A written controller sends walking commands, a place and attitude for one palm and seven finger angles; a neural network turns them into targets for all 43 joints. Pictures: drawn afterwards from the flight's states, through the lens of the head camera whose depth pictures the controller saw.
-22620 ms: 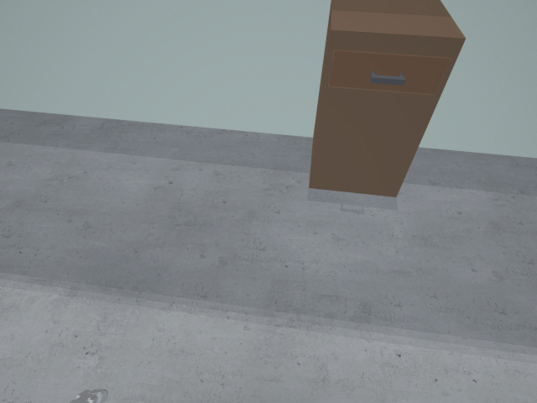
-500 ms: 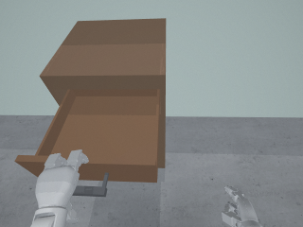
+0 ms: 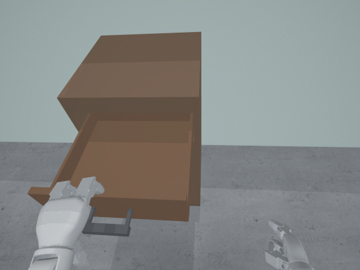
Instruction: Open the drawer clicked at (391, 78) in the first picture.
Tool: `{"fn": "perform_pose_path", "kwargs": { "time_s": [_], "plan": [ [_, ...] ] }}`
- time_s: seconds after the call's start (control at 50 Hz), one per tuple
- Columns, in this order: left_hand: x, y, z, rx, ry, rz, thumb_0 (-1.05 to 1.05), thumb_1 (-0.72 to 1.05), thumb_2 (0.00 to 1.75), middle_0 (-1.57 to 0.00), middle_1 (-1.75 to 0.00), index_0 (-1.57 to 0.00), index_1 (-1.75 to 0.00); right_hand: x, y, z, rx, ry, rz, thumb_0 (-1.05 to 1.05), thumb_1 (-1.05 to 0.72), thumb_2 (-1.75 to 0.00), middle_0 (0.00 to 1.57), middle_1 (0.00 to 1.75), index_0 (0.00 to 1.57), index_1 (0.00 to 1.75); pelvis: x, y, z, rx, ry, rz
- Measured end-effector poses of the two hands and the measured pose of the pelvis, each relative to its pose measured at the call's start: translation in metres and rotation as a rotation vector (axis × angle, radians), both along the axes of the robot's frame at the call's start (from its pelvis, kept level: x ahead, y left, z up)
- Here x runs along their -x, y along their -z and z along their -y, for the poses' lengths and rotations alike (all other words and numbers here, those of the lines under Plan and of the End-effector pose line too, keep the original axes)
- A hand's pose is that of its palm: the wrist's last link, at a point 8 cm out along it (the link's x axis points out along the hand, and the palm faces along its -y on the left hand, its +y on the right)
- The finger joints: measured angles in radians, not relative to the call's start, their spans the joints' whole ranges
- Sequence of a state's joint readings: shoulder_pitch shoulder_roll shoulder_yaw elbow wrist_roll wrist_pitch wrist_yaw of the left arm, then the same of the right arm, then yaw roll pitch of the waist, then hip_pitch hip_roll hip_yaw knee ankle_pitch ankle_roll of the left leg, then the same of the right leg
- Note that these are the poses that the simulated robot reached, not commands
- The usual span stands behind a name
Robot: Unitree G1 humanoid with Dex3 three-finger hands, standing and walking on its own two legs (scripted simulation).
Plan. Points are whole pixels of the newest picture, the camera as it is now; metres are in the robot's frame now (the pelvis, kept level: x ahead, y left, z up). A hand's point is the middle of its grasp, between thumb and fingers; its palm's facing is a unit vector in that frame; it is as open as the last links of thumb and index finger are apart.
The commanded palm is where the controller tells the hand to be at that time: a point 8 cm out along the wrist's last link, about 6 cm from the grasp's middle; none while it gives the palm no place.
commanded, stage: lift the hand off the handle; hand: left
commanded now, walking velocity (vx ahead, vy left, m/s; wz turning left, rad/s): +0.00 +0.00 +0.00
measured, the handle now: (108, 220) +0.24 +0.24 -0.09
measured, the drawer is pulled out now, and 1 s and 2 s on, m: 0.30 0.30 0.30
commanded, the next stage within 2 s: draw the hand back to the body in 0.38 s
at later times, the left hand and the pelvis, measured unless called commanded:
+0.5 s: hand (81, 217) +0.20 +0.23 +0.06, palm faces +0.02 -0.12 -0.99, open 13.8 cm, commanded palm +0.17 +0.23 +0.11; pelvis +0.00 +0.00 +0.01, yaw +0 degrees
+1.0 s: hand (57, 214) +0.19 +0.26 +0.09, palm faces +0.04 -0.08 -1.00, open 13.8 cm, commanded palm +0.16 +0.25 +0.15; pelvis +0.01 +0.01 +0.02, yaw +0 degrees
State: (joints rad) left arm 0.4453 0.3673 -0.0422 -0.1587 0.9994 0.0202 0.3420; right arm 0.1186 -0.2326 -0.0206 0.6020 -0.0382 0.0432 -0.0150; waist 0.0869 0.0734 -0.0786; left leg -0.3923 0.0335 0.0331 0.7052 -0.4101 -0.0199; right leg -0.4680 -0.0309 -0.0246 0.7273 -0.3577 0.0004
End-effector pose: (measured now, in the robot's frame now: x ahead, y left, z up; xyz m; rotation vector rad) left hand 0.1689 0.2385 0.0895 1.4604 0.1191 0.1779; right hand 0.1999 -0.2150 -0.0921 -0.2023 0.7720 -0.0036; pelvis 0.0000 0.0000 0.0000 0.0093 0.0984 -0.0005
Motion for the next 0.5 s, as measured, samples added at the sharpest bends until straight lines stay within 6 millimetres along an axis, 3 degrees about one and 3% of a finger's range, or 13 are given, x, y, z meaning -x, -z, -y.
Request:
{"fn": "perform_pose_path", "kwargs": {
  "time_s": [0.34, 0.5],
  "plan": [
    [-0.005, -0.023, -0.005, 0.0, 0.005, -0.009, 0.0, -0.49, 0.3, -0.32, -1.2, -0.32, -1.21, -0.002, -0.01, -0.004, -0.011, -0.014, 0.014, 0.01, -0.91, -0.9, 0.21, 0.3, 0.2, 0.3, 0.001, -0.009, 0.002, 0.001, -0.005, 0.036],
    [-0.005, -0.021, 0.005, 0.023, 0.054, -0.02, 0.0, -0.49, 0.3, -0.32, -1.2, -0.31, -1.21, -0.003, -0.014, -0.004, -0.014, -0.016, 0.019, 0.01, -0.91, -0.9, 0.21, 0.3, 0.2, 0.3, -0.001, -0.011, -0.001, 0.003, 0.003, 0.031]
  ]
}}
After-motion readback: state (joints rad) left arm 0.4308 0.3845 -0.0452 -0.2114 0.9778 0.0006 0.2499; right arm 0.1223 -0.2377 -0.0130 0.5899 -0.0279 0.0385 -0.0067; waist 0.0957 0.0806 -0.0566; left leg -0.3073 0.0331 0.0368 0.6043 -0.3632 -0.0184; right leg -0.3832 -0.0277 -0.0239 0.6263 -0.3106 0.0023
